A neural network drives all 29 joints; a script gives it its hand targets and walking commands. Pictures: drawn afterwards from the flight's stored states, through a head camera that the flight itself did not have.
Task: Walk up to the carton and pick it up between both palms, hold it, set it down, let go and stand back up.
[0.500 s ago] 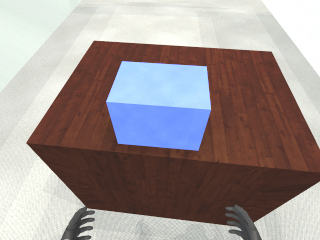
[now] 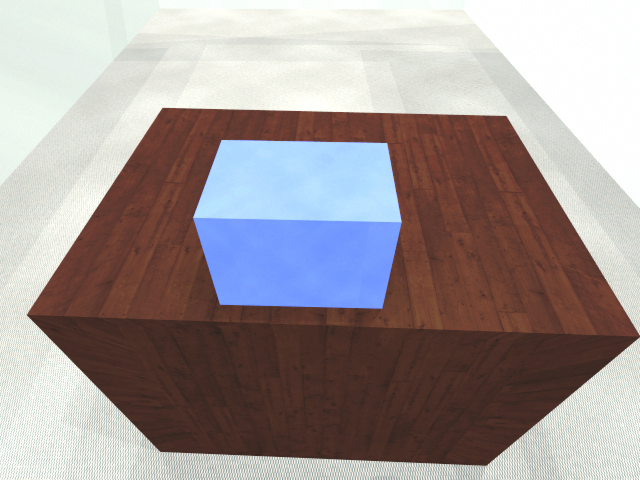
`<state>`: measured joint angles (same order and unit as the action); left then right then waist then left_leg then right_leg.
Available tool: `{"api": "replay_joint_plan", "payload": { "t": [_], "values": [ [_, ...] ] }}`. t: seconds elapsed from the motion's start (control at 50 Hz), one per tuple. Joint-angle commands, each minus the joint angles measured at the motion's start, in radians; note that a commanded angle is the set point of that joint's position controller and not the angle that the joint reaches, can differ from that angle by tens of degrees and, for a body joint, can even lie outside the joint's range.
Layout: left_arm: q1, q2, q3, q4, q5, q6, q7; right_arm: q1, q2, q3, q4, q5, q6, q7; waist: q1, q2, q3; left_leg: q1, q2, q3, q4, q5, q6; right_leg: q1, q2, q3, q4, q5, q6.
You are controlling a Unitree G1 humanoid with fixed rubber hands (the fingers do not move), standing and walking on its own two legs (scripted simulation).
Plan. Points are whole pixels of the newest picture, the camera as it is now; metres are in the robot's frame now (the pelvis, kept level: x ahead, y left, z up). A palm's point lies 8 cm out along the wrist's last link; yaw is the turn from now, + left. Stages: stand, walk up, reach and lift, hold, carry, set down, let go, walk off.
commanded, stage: stand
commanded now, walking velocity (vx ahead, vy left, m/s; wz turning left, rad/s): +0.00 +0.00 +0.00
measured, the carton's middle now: (302, 224) +0.48 +0.04 +0.05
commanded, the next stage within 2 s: none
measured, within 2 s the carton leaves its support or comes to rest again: neither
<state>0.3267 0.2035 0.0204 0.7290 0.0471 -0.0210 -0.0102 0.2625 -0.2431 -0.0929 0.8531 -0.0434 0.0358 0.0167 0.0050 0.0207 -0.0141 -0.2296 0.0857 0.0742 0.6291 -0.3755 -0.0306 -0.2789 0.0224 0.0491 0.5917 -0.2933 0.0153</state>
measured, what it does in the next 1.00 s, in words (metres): shifts its weight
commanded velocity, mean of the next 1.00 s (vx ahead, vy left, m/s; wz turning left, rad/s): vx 0.00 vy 0.00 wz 0.00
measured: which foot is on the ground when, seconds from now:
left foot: down 0.00-1.00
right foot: down 0.00-1.00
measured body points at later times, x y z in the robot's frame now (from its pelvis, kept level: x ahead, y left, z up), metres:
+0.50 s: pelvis -0.01 +0.03 +0.00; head -0.04 +0.01 +0.45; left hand +0.04 +0.25 -0.14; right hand -0.07 -0.19 -0.17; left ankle -0.03 +0.13 -0.73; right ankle +0.02 -0.13 -0.73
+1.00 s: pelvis -0.03 +0.05 +0.00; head -0.05 +0.02 +0.45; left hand -0.02 +0.25 -0.15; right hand -0.09 -0.17 -0.17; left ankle -0.03 +0.13 -0.73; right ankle +0.02 -0.13 -0.73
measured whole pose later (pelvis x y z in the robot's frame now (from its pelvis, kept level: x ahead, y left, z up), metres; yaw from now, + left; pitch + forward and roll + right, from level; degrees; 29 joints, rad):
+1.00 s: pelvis -0.03 +0.05 +0.00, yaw -6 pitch -3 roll +2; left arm 0.36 0.09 -0.02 1.08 0.02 0.02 0.04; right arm 0.35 -0.17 -0.06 1.13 -0.02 0.05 -0.03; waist -0.01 0.04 -0.01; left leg -0.19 0.01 0.23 0.56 -0.33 0.05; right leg -0.32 -0.03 0.21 0.58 -0.23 0.09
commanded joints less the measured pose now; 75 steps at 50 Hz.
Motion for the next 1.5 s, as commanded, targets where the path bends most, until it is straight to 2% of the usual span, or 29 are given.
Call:
{"api": "replay_joint_plan", "payload": {
  "t": [0.0,0.02,0.06,0.1,0.14,0.2,0.3,0.36,0.42,0.46,0.5,0.6,0.66,0.78,0.86,0.9,0.96,0.98,1.0,1.04,1.1,1.12,1.2,1.22,1.3,1.32,1.38,1.44,1.48],
  "values": [
    [-0.047,0.121,0.041,-0.087,-0.006,-0.038,0.013,0.067,-0.108,-0.028,-0.048,0.003,-0.032,-0.007,-0.037,-0.021,0.005,0.031,0.038,-0.068,-0.142,0.088,0.058,-0.138,-0.06,0.091,-0.121,0.309,-0.042],
    [-0.027,0.106,0.041,-0.077,-0.009,-0.038,0.014,0.071,-0.128,-0.031,-0.035,0.001,-0.034,-0.01,-0.027,0.036,0.01,0.014,0.08,-0.096,-0.19,0.123,0.079,-0.138,-0.028,0.051,-0.063,0.288,-0.025],
    [0.007,0.085,0.034,-0.05,-0.012,-0.033,0.014,0.067,-0.131,-0.026,-0.016,-0.001,-0.034,-0.021,-0.013,0.1,0.026,-0.042,0.133,-0.138,-0.243,0.206,0.121,-0.089,-0.017,0.022,-0.012,0.197,-0.014],
    [0.051,0.075,0.03,-0.019,-0.015,-0.028,0.016,0.056,-0.114,-0.018,0.006,0.003,-0.032,-0.027,0.01,0.099,0.034,-0.054,0.127,-0.112,-0.25,0.24,0.127,-0.06,-0.031,0.037,-0.028,0.166,-0.015],
    [0.07,0.078,0.031,0.011,-0.016,-0.028,0.018,0.089,-0.111,-0.017,0.035,0.005,-0.032,-0.032,0.004,0.069,0.032,-0.054,0.086,-0.07,-0.24,0.133,0.105,-0.042,-0.049,0.067,-0.062,0.246,-0.014],
    [0.066,0.092,0.032,0.046,-0.016,-0.024,0.025,0.127,-0.093,-0.013,0.07,0.012,-0.025,-0.037,-0.007,-0.027,0.075,-0.043,0.038,-0.029,-0.22,0.021,0.081,-0.092,-0.064,0.111,-0.108,0.304,-0.024],
    [0.068,0.07,0.021,0.099,-0.019,-0.014,0.036,0.176,-0.088,-0.009,0.121,0.011,-0.023,-0.038,-0.023,-0.035,0.112,-0.047,0.046,-0.037,-0.251,-0.016,0.084,-0.119,-0.055,0.119,-0.13,0.213,-0.022],
    [0.076,0.047,0.018,0.132,-0.023,-0.01,0.035,0.184,-0.07,-0.004,0.149,0.013,-0.023,-0.042,-0.011,-0.025,0.11,-0.058,0.065,-0.046,-0.278,-0.034,0.093,-0.101,-0.041,0.105,-0.108,0.176,-0.01],
    [0.075,0.046,0.012,0.16,-0.015,-0.006,0.04,0.18,-0.057,0.002,0.165,0.014,-0.021,-0.044,-0.013,-0.07,0.119,-0.069,0.067,-0.04,-0.285,-0.046,0.095,-0.095,-0.042,0.105,-0.105,0.178,-0.01],
    [0.077,0.031,0.008,0.175,-0.02,-0.003,0.042,0.18,-0.058,0.001,0.18,0.015,-0.02,-0.046,-0.013,-0.057,0.118,-0.047,0.063,-0.03,-0.282,-0.036,0.094,-0.107,-0.049,0.11,-0.117,0.188,-0.007],
    [0.074,0.036,0.005,0.191,-0.022,-0.003,0.045,0.179,-0.041,0.004,0.195,0.017,-0.02,-0.046,-0.014,-0.09,0.118,-0.031,0.057,-0.022,-0.266,-0.01,0.097,-0.121,-0.052,0.119,-0.123,0.203,-0.009],
    [0.081,0.002,-0.006,0.225,-0.026,0.004,0.05,0.193,-0.032,0.01,0.221,0.017,-0.014,-0.047,-0.015,-0.056,0.131,-0.026,0.068,-0.019,-0.285,-0.026,0.098,-0.124,-0.044,0.108,-0.109,0.184,-0.001],
    [0.067,0.012,-0.011,0.244,-0.021,0.01,0.052,0.187,-0.039,0.007,0.233,0.018,-0.007,-0.051,-0.025,-0.058,0.154,-0.045,0.069,-0.017,-0.296,-0.081,0.098,-0.121,-0.046,0.111,-0.113,0.155,0.001],
    [0.079,0.0,-0.021,0.28,-0.021,0.014,0.055,0.174,-0.033,0.01,0.243,0.022,-0.003,-0.053,-0.02,-0.049,0.17,-0.05,0.071,-0.013,-0.309,-0.077,0.103,-0.121,-0.05,0.103,-0.105,0.186,0.01],
    [0.074,0.005,-0.022,0.296,-0.023,0.021,0.055,0.179,-0.016,0.014,0.252,0.024,-0.001,-0.052,-0.022,-0.044,0.175,-0.07,0.071,-0.014,-0.317,-0.122,0.106,-0.113,-0.044,0.101,-0.103,0.119,0.017],
    [0.066,0.001,-0.025,0.307,-0.025,0.025,0.055,0.162,-0.016,0.017,0.248,0.026,0.002,-0.053,-0.024,-0.083,0.182,-0.067,0.064,-0.01,-0.307,-0.115,0.102,-0.128,-0.044,0.109,-0.114,0.1,0.016],
    [0.057,0.003,-0.025,0.305,-0.025,0.022,0.056,0.165,-0.026,0.016,0.255,0.024,0.001,-0.054,-0.025,-0.047,0.165,-0.04,0.062,-0.01,-0.3,-0.095,0.101,-0.129,-0.044,0.107,-0.116,0.12,0.016],
    [0.061,0.006,-0.022,0.311,-0.025,0.024,0.055,0.175,-0.015,0.019,0.253,0.026,0.0,-0.054,-0.025,-0.081,0.163,-0.054,0.063,-0.015,-0.303,-0.109,0.104,-0.125,-0.039,0.11,-0.111,0.096,0.014],
    [0.062,-0.01,-0.027,0.314,-0.026,0.026,0.056,0.162,-0.032,0.016,0.252,0.023,0.0,-0.053,-0.019,-0.062,0.164,-0.059,0.073,-0.015,-0.304,-0.12,0.109,-0.124,-0.04,0.105,-0.107,0.098,0.014],
    [0.05,-0.011,-0.029,0.317,-0.024,0.029,0.056,0.171,-0.025,0.02,0.253,0.024,0.0,-0.054,-0.024,-0.085,0.165,-0.051,0.07,-0.02,-0.302,-0.105,0.108,-0.123,-0.04,0.108,-0.106,0.098,0.011],
    [0.043,-0.009,-0.029,0.321,-0.024,0.028,0.057,0.156,-0.028,0.017,0.25,0.024,-0.001,-0.055,-0.029,-0.064,0.167,-0.051,0.074,-0.019,-0.311,-0.117,0.11,-0.13,-0.038,0.096,-0.095,0.114,0.014],
    [0.053,-0.013,-0.027,0.321,-0.029,0.028,0.055,0.162,-0.018,0.021,0.256,0.025,0.0,-0.056,-0.018,-0.046,0.165,-0.063,0.076,-0.025,-0.315,-0.121,0.113,-0.111,-0.038,0.099,-0.087,0.1,0.017],
    [0.046,-0.014,-0.028,0.335,-0.027,0.029,0.055,0.146,-0.017,0.019,0.253,0.026,-0.002,-0.057,-0.022,-0.056,0.154,-0.038,0.072,-0.005,-0.295,-0.097,0.116,-0.114,-0.04,0.099,-0.093,0.116,0.018],
    [0.033,-0.007,-0.027,0.331,-0.027,0.028,0.054,0.152,-0.015,0.022,0.252,0.029,-0.002,-0.056,-0.027,-0.089,0.154,-0.044,0.066,-0.006,-0.294,-0.095,0.113,-0.112,-0.041,0.104,-0.098,0.121,0.014],
    [0.025,0.009,-0.024,0.335,-0.025,0.03,0.058,0.163,-0.015,0.024,0.258,0.028,-0.002,-0.057,-0.028,-0.119,0.162,-0.012,0.055,0.001,-0.269,-0.061,0.106,-0.137,-0.05,0.125,-0.129,0.124,0.008],
    [0.021,0.002,-0.024,0.336,-0.03,0.031,0.057,0.158,-0.009,0.027,0.257,0.029,-0.006,-0.055,-0.027,-0.104,0.151,0.012,0.044,-0.003,-0.268,-0.04,0.106,-0.143,-0.052,0.137,-0.134,0.125,0.007],
    [0.01,0.002,-0.021,0.332,-0.027,0.036,0.055,0.166,-0.017,0.025,0.259,0.024,-0.005,-0.056,-0.032,-0.064,0.166,-0.02,0.076,-0.028,-0.311,-0.1,0.114,-0.14,-0.034,0.106,-0.097,0.118,0.009],
    [0.039,-0.013,-0.025,0.346,-0.023,0.038,0.05,0.14,-0.026,0.026,0.256,0.025,-0.006,-0.055,-0.01,-0.029,0.139,-0.063,0.114,-0.041,-0.34,-0.14,0.129,-0.074,-0.024,0.067,-0.033,0.095,0.016],
    [0.037,-0.004,-0.025,0.349,-0.026,0.038,0.052,0.117,-0.023,0.029,0.25,0.027,-0.01,-0.056,-0.004,-0.035,0.152,-0.065,0.107,-0.026,-0.333,-0.114,0.128,-0.069,-0.035,0.07,-0.049,0.123,0.019]
  ]
}}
